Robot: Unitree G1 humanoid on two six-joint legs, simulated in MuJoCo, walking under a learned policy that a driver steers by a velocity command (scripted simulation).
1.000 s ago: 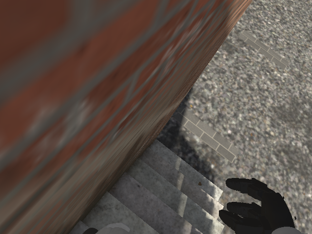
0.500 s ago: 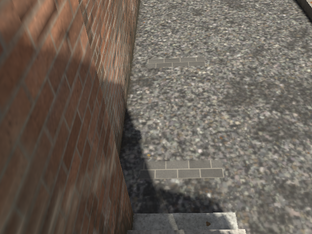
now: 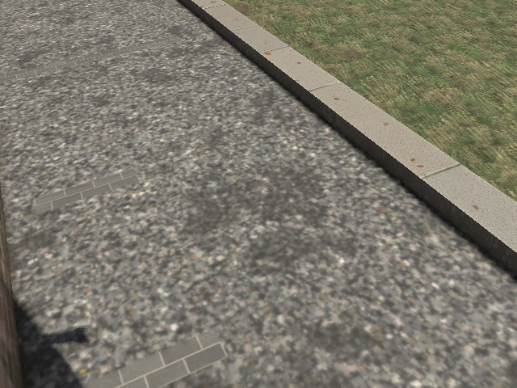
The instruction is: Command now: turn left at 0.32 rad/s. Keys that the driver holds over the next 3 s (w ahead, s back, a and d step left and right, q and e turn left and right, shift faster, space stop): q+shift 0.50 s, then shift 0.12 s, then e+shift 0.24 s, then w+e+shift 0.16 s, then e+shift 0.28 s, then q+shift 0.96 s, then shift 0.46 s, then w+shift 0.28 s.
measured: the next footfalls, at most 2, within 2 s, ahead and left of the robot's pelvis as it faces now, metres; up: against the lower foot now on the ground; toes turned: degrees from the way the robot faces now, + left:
left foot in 0.38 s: +0.08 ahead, +0.30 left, -0.22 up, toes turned +8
right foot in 1.02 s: +0.40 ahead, -0.07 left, -0.23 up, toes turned +5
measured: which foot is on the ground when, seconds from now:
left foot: up 0.00-0.36, down 0.38-1.00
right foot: down 0.00-0.34, up 0.36-1.00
